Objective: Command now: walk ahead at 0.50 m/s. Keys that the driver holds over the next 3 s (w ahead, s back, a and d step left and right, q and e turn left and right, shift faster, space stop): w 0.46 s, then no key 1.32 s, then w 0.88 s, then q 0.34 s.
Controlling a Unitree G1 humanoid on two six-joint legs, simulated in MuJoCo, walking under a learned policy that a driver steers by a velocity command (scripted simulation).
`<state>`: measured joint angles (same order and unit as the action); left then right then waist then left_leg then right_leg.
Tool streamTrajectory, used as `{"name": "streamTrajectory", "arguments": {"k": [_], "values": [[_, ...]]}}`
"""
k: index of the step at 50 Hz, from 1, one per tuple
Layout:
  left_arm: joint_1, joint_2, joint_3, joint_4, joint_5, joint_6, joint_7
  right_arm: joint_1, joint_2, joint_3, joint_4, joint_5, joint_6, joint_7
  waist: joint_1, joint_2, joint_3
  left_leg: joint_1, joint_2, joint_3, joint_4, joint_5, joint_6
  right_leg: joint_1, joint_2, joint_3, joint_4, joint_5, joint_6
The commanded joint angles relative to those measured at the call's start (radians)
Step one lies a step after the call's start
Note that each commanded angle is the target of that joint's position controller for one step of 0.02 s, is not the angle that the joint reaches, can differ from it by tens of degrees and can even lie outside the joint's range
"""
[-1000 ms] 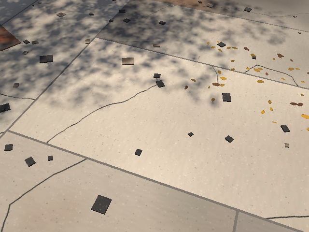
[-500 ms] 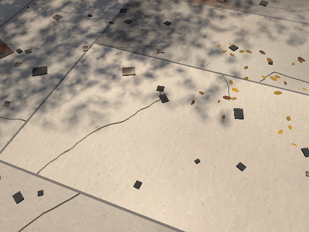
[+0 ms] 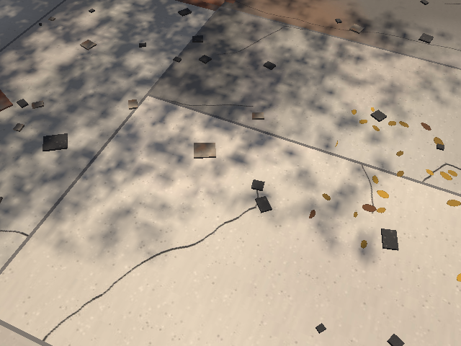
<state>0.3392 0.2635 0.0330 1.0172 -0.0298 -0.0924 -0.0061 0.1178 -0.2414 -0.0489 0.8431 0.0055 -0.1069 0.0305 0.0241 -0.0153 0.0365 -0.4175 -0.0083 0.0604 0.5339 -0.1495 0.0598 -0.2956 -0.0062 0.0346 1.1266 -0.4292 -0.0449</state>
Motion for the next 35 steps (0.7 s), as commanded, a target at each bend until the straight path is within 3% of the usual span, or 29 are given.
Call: {"name": "streamTrajectory", "arguments": {"k": [1,3,6,8,12,17,20,21,22,23,24,25,26,27,28,30,32,35], "values": [[-0.057,0.114,0.031,-0.083,0.004,-0.025,0.008,0.099,-0.098,-0.021,-0.014,-0.011,-0.006,0.000,-0.044,0.071,-0.091,0.354,0.272,-0.358,-0.320,0.064,0.164,-0.363,-0.127,0.041,0.078,0.122,-0.017],[-0.020,0.062,0.028,-0.072,0.011,0.003,0.011,0.101,-0.092,-0.019,0.001,-0.014,-0.011,0.005,-0.010,0.085,-0.070,0.263,0.239,-0.285,-0.372,0.119,0.167,-0.286,-0.141,0.034,0.020,0.167,-0.005],[-0.082,0.056,0.032,-0.098,0.020,0.019,0.015,0.152,-0.130,-0.030,0.031,-0.012,-0.014,-0.008,-0.006,0.066,-0.026,0.254,0.234,-0.218,-0.412,0.204,0.183,-0.361,-0.149,0.024,-0.098,0.264,0.020],[-0.160,0.055,0.035,-0.126,0.026,0.017,0.014,0.185,-0.136,-0.031,0.046,-0.009,-0.007,-0.020,-0.023,0.063,-0.008,0.279,0.224,-0.185,-0.423,0.216,0.173,-0.411,-0.147,0.019,-0.218,0.369,0.034],[-0.303,0.032,0.025,-0.165,0.021,0.006,0.000,0.240,-0.148,-0.031,0.071,0.000,0.001,-0.034,-0.065,0.071,0.021,0.290,0.189,-0.114,-0.438,0.177,0.139,-0.363,-0.106,-0.022,-0.460,0.545,0.036],[-0.429,0.041,0.019,-0.216,0.010,-0.005,-0.023,0.318,-0.156,-0.038,0.120,0.009,0.020,-0.040,-0.095,0.072,0.060,0.448,0.250,-0.120,-0.386,0.191,0.133,-0.396,-0.084,-0.022,-0.585,0.495,0.011],[-0.401,0.072,0.029,-0.224,0.008,-0.015,-0.037,0.301,-0.173,-0.048,0.126,0.012,0.035,-0.046,-0.057,0.091,0.030,0.521,0.281,-0.125,-0.302,0.343,0.110,-0.319,-0.057,-0.039,-0.623,0.384,-0.025],[-0.338,0.095,0.041,-0.209,0.009,-0.017,-0.037,0.279,-0.182,-0.050,0.121,0.012,0.040,-0.047,-0.018,0.108,-0.012,0.520,0.270,-0.112,-0.228,0.504,0.098,-0.211,-0.025,-0.067,-0.631,0.358,-0.042],[-0.199,0.131,0.063,-0.165,0.011,-0.017,-0.033,0.262,-0.170,-0.045,0.115,0.010,0.046,-0.047,0.053,0.102,-0.093,0.484,0.223,-0.075,-0.066,0.632,0.074,-0.019,0.009,-0.096,-0.648,0.369,-0.067],[-0.008,0.193,0.087,-0.115,0.020,-0.016,-0.024,0.262,-0.140,-0.030,0.097,-0.001,0.047,-0.047,0.121,0.054,-0.229,0.313,0.169,-0.036,0.191,0.505,0.040,0.285,-0.084,0.008,-0.606,0.390,-0.120],[0.110,0.296,0.111,-0.093,0.039,-0.009,-0.018,0.377,-0.026,0.005,0.084,-0.009,0.028,-0.037,0.086,-0.184,-0.375,-0.104,-0.012,-0.004,0.607,0.038,-0.049,0.678,-0.349,0.459,-0.655,0.362,-0.291],[0.095,0.222,0.086,-0.093,0.032,-0.005,-0.019,0.369,-0.052,0.003,0.103,0.003,0.003,-0.034,0.088,-0.210,-0.436,-0.225,-0.060,-0.157,0.770,-0.446,-0.054,0.702,-0.406,0.673,-0.784,0.459,-0.326],[0.000,0.169,0.067,-0.109,0.026,-0.007,-0.018,0.290,-0.134,-0.020,0.083,0.029,-0.011,-0.032,0.073,-0.155,-0.290,-0.287,-0.002,-0.182,0.839,-0.424,-0.043,0.565,-0.373,0.497,-0.772,0.586,-0.275],[-0.094,0.128,0.053,-0.133,0.029,-0.007,-0.018,0.237,-0.141,-0.021,0.073,0.031,-0.012,-0.037,0.038,-0.082,-0.206,-0.265,0.053,-0.148,0.802,-0.351,-0.043,0.410,-0.334,0.332,-0.770,0.745,-0.240],[-0.158,0.090,0.041,-0.139,0.030,-0.008,-0.023,0.206,-0.134,-0.028,0.072,0.018,-0.003,-0.046,0.005,-0.024,-0.139,-0.223,0.088,-0.124,0.728,-0.303,-0.051,0.270,-0.284,0.221,-0.793,0.830,-0.212],[-0.193,0.060,0.031,-0.125,0.046,-0.012,-0.026,0.240,-0.094,-0.032,0.081,0.007,0.031,-0.058,-0.049,-0.057,-0.112,-0.084,0.117,-0.116,0.628,-0.240,-0.057,0.105,-0.233,0.117,-0.846,0.884,-0.185],[-0.191,0.076,0.031,-0.103,0.057,-0.016,-0.019,0.262,-0.052,-0.026,0.083,0.000,0.051,-0.063,-0.077,-0.062,-0.111,-0.029,0.111,-0.106,0.537,-0.177,-0.071,0.040,-0.215,0.051,-0.870,0.987,-0.205],[-0.214,0.101,0.033,-0.089,0.052,-0.007,0.002,0.185,-0.045,-0.019,0.060,-0.007,0.060,-0.066,-0.075,-0.069,-0.123,0.010,0.109,-0.091,0.299,-0.037,-0.081,0.036,-0.181,-0.026,-0.871,1.006,-0.185]]}}
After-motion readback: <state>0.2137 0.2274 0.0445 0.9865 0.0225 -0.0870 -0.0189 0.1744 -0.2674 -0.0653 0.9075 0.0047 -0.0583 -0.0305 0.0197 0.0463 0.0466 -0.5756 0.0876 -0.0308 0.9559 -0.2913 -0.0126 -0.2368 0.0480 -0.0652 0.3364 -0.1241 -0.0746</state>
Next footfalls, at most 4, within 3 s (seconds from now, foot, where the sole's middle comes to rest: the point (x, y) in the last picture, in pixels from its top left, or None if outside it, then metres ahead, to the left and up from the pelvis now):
0.46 right None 0.43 -0.14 -0.77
0.88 left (209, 318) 0.54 0.08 -0.77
2.58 right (278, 205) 0.94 -0.13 -0.77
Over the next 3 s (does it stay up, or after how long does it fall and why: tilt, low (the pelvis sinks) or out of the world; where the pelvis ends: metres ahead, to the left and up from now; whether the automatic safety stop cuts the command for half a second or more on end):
stays up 0.94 -0.03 0.01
